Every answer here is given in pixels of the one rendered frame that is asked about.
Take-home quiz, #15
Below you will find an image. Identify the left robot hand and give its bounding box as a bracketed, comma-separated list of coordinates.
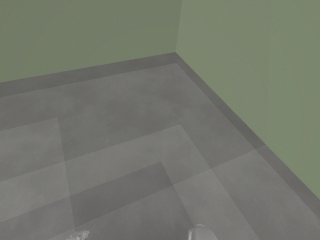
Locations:
[66, 230, 89, 240]

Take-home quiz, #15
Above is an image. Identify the robot right thigh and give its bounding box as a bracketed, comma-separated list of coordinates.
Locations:
[187, 226, 218, 240]

